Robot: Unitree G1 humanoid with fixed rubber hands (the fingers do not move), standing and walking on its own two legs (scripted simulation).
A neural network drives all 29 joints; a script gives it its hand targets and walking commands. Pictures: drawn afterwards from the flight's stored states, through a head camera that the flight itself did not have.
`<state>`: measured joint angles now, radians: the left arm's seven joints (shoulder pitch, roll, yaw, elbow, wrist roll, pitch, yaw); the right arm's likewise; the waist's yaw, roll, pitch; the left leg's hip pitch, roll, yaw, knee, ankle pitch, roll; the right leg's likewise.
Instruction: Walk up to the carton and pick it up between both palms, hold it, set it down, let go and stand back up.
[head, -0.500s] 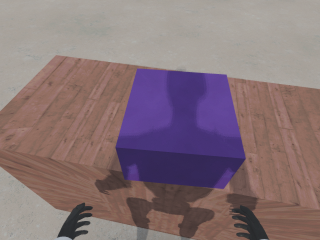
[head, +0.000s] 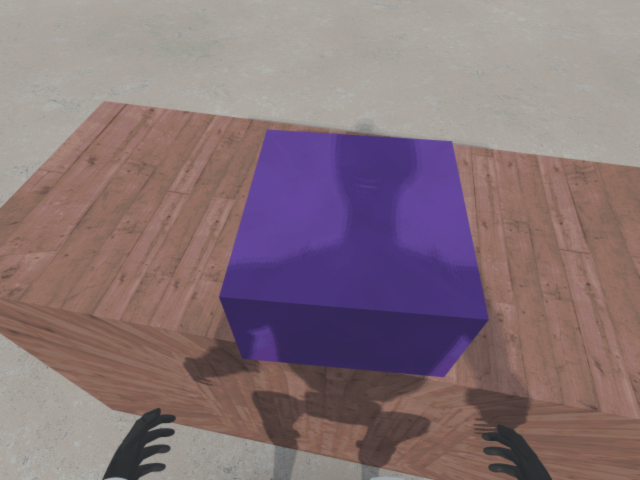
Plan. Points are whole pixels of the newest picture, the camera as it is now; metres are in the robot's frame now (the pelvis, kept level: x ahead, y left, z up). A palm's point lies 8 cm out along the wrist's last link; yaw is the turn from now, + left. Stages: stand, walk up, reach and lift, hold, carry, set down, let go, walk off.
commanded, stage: stand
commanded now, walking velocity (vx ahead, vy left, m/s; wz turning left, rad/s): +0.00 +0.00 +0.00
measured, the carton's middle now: (350, 246) +0.41 -0.04 +0.04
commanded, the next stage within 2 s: walk up in 0.78 s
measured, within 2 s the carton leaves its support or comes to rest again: neither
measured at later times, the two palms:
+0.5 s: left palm (126, 475) +0.14 +0.24 -0.08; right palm out of the picture +0.13 -0.28 -0.10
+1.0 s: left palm (120, 476) +0.14 +0.25 -0.08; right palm out of the picture +0.12 -0.28 -0.09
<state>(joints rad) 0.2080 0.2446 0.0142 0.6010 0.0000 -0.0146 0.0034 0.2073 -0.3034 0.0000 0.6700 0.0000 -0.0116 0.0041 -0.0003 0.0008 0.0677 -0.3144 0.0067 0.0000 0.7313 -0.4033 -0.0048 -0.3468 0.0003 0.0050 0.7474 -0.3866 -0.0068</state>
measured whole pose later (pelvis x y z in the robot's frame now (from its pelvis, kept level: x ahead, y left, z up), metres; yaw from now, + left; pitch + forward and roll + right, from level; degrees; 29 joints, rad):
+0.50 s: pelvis +0.00 -0.01 +0.00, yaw +0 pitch -1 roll +1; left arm 0.21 0.25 0.01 0.60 0.00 -0.03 0.00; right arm 0.21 -0.33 0.00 0.68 0.00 -0.02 0.00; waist 0.00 0.01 0.06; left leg -0.31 0.01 0.00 0.73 -0.40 -0.01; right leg -0.36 0.00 0.00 0.77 -0.40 -0.02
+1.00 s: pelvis +0.00 +0.00 +0.00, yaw +0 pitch -1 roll +1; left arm 0.21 0.26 0.02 0.61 0.00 -0.04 0.00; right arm 0.21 -0.33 0.00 0.71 0.00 -0.02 0.01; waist 0.00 0.00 0.05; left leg -0.31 0.01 0.00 0.73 -0.40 -0.01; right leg -0.35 0.00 0.01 0.76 -0.39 -0.02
